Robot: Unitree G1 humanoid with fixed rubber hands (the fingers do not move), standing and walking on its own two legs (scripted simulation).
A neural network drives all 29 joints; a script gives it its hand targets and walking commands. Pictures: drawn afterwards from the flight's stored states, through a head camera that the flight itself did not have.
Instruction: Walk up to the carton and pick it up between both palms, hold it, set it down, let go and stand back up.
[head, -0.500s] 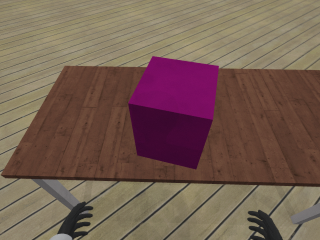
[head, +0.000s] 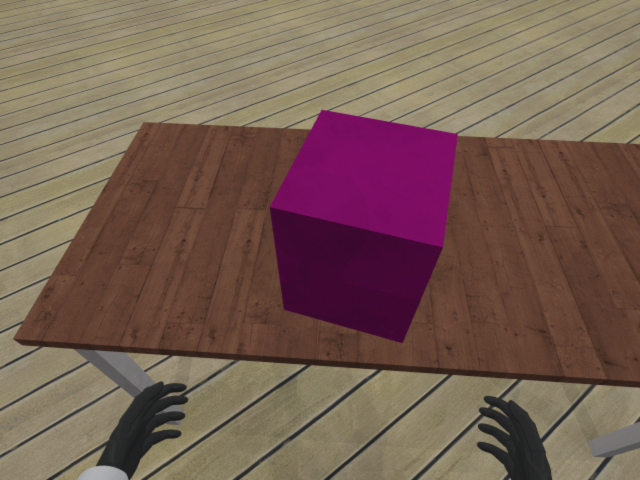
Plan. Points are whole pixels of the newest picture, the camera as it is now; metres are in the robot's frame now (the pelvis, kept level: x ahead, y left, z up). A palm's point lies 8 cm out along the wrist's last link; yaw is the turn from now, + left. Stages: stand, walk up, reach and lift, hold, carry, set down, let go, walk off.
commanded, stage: reach and lift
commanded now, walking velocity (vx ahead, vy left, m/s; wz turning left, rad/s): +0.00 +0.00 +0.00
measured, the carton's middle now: (363, 229) +0.47 -0.03 +0.01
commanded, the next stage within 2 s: none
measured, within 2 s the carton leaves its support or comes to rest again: neither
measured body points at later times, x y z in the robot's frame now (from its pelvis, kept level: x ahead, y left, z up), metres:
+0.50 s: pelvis +0.00 +0.01 +0.00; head +0.02 +0.03 +0.44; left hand +0.20 +0.25 +0.01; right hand +0.18 -0.17 +0.02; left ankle -0.01 +0.11 -0.75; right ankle +0.01 -0.14 -0.75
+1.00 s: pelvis +0.02 +0.00 +0.00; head +0.06 +0.02 +0.44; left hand +0.27 +0.24 +0.04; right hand +0.25 -0.18 +0.04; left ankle -0.01 +0.11 -0.75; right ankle +0.01 -0.14 -0.75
